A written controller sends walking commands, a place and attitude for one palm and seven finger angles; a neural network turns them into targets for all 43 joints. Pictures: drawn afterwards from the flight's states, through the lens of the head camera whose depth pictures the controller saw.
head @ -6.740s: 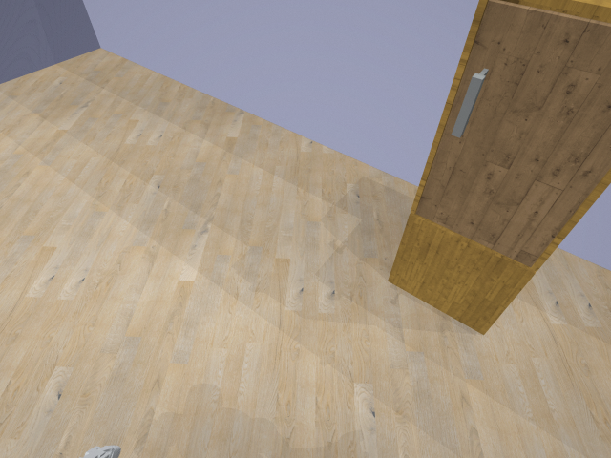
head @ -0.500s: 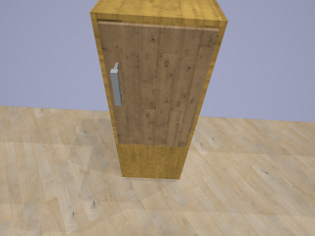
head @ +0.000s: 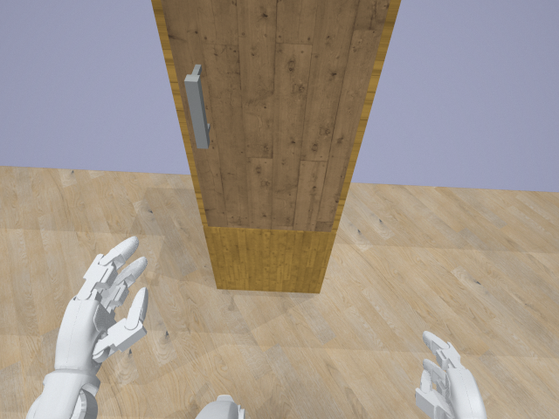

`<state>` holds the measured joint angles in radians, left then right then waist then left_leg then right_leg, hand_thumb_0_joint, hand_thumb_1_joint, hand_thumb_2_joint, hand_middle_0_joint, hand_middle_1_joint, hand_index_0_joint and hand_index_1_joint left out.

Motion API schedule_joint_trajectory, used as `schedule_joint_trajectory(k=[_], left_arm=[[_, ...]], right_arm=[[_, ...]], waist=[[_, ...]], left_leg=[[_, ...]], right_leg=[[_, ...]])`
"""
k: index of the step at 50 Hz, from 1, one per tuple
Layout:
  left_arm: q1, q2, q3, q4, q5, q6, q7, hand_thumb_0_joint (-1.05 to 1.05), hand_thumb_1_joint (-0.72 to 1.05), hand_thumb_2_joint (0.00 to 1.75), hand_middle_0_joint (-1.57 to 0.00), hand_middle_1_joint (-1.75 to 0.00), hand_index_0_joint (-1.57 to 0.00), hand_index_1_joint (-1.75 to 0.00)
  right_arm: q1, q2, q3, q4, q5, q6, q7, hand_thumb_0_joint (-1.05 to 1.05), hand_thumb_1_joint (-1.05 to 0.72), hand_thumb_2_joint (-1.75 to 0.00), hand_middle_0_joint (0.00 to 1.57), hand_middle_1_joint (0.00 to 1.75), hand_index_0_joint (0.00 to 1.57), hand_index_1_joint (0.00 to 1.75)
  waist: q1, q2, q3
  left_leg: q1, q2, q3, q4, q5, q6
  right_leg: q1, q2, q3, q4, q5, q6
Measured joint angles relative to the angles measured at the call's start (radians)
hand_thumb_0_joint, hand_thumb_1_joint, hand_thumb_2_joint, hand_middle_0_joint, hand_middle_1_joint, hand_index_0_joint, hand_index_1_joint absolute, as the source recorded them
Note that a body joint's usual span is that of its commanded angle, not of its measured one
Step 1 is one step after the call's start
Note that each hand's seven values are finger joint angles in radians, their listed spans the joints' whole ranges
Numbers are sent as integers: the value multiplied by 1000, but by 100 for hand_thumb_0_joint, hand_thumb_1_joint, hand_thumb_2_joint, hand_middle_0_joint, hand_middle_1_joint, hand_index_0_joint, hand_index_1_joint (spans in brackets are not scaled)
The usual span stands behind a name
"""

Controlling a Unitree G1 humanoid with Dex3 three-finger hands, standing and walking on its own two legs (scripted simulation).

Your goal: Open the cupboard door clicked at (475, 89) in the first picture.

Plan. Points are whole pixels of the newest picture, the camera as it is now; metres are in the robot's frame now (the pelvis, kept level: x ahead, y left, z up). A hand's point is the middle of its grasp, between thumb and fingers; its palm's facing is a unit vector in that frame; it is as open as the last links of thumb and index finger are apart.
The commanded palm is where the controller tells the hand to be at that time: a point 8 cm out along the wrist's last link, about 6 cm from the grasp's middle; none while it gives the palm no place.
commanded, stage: raise the hand with hooked fingers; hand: left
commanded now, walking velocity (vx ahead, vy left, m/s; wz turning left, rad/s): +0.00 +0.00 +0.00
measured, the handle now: (200, 107) +0.61 +0.18 +0.11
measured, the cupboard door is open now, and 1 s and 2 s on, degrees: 0 0 0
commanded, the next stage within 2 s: move the hooked fingers beside the handle in 1.80 s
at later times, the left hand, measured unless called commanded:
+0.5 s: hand (112, 317) +0.24 +0.22 +0.06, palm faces +0.01 -1.00 -0.06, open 10.8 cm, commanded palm +0.20 +0.28 +0.06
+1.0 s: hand (72, 272) +0.27 +0.27 +0.10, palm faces +0.02 -1.00 -0.04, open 13.6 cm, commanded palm +0.25 +0.32 +0.11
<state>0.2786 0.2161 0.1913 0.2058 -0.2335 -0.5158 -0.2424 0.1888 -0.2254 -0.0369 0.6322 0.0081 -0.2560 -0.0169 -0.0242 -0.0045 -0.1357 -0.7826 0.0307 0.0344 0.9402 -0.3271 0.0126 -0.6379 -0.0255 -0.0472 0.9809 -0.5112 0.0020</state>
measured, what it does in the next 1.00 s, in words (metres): stands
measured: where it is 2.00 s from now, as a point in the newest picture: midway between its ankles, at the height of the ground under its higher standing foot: outside the picture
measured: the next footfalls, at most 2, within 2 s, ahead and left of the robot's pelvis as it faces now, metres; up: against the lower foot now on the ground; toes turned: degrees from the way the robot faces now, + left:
none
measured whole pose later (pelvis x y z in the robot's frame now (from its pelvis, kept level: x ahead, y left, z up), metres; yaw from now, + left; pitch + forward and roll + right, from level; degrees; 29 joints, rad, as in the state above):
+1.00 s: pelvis +0.02 +0.01 +0.02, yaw +1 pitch +7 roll -3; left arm 0.13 0.38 0.37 0.19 -0.37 -0.22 -0.44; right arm 0.25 -0.26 0.04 0.55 0.05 -0.22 -0.09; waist 0.01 0.03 -0.09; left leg -0.65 0.04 0.01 0.86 -0.33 0.02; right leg -0.46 0.00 -0.07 0.81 -0.46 0.01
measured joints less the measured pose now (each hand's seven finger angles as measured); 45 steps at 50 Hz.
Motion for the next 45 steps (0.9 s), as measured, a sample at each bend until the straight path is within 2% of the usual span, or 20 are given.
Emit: schedule_joint_trajectory(k=[1, 3, 5, 7, 9, 11, 14, 16, 19, 21, 23, 28, 36, 41, 45], left_arm=[[2, 11, 12, 1, -16, -5, -54, 0, 73, 82, -21, -41, -21, -42], [37, 24, 28, -14, -53, 39, -126, 0, 69, 81, -21, -44, -22, -44], [93, 27, 42, -40, -79, 101, -150, 0, 64, 79, -22, -47, -22, -47], [149, 25, 57, -77, -86, 133, -135, 0, 59, 77, -22, -50, -23, -50], [189, 26, 69, -125, -84, 125, -108, 1, 55, 75, -23, -53, -23, -53], [197, 32, 79, -166, -85, 91, -97, 1, 50, 73, -23, -56, -23, -56], [151, 50, 89, -183, -98, 59, -127, 1, 43, 70, -23, -60, -24, -61], [100, 71, 96, -165, -108, 80, -164, 1, 38, 68, -23, -63, -24, -64], [41, 105, 110, -127, -125, 157, -208, 1, 31, 65, -24, -68, -25, -68], [28, 118, 126, -109, -138, 203, -218, 1, 26, 63, -24, -71, -25, -71], [29, 121, 146, -100, -151, 225, -213, 0, 22, 61, -25, -74, -25, -74], [32, 112, 179, -78, -166, 204, -196, 0, 10, 56, -26, -81, -26, -82], [6, 115, 158, -66, -154, 189, -198, 0, -8, 48, -27, -93, -27, -94], [-37, 130, 160, -65, -148, 205, -184, -1, -20, 43, -28, -101, -28, -101], [-88, 149, 166, -46, -143, 241, -185, -1, -30, 39, -29, -107, -29, -107]], right_arm=[[-13, -5, -5, -30, 6, 6, 5, 1, -90, -90, 20, 30, 20, 30], [-29, -16, -12, -82, 20, 20, 1, 1, -90, -90, 20, 30, 20, 30], [-28, -23, -16, -118, 25, 30, -13, 1, -90, -90, 20, 30, 20, 30], [-20, -27, -18, -137, 24, 31, -29, 1, -90, -90, 20, 30, 20, 30], [-10, -27, -14, -136, 17, 25, -44, 1, -91, -90, 20, 30, 20, 30], [-3, -27, -5, -117, 12, 16, -54, 1, -91, -90, 20, 30, 20, 30], [-1, -21, 17, -75, 13, 8, -64, 1, -90, -90, 20, 30, 20, 30], [-1, -14, 33, -52, 18, 12, -68, 1, -90, -90, 20, 30, 20, 30], [11, 3, 52, -32, 24, 24, -70, 1, -90, -90, 20, 30, 20, 30], [29, 12, 57, -27, 26, 30, -69, 1, -90, -90, 20, 30, 20, 30], [51, 16, 57, -24, 26, 33, -66, 2, -90, -90, 20, 30, 20, 30], [96, -7, 43, -24, 27, 33, -62, 2, -90, -90, 21, 30, 20, 30], [104, -54, 26, -33, 33, 24, -65, 2, -90, -90, 20, 30, 20, 30], [86, -53, 37, -51, 37, 22, -69, 2, -90, -90, 20, 30, 20, 30], [71, -43, 56, -67, 39, 28, -69, 1, -90, -90, 20, 30, 20, 30]], waist=[[2, -2, -2], [10, -4, 0], [23, -3, -5], [37, 1, -4], [52, 4, -1], [64, 8, 2], [71, 21, 9], [69, 31, 15], [54, 42, 23], [41, 46, 23], [29, 47, 18], [16, 48, 8], [17, 34, 24], [19, 25, 34], [23, 25, 40]], left_leg=[[-30, 6, -4, 41, -18, -7], [-65, 14, -12, 98, -43, -10], [-81, 20, -24, 129, -61, -19], [-88, 25, -42, 147, -73, -24], [-95, 29, -61, 159, -80, -30], [-109, 32, -81, 172, -85, -35], [-130, 34, -103, 188, -88, -40], [-135, 37, -108, 189, -87, -43], [-115, 40, -99, 164, -79, -45], [-90, 42, -86, 135, -72, -43], [-62, 41, -69, 101, -64, -40], [-16, 34, -40, 40, -48, -27], [29, 22, -24, 2, -38, -7], [65, 16, -26, -23, -29, 1], [96, 12, -28, -47, -19, 6]], right_leg=[[-29, 5, -2, 40, -17, -6], [-59, 12, -7, 94, -46, -13], [-68, 19, -17, 117, -64, -19], [-63, 27, -33, 122, -74, -29], [-59, 35, -51, 121, -79, -35], [-61, 42, -69, 122, -83, -41], [-70, 49, -89, 125, -85, -47], [-73, 53, -93, 123, -84, -49], [-60, 55, -84, 101, -73, -48], [-42, 54, -71, 76, -62, -43], [-23, 52, -56, 47, -50, -37], [11, 42, -31, -8, -27, -25], [58, 29, -18, -57, -7, -8], [102, 26, -21, -96, 10, -1], [138, 24, -24, -131, 26, 4]])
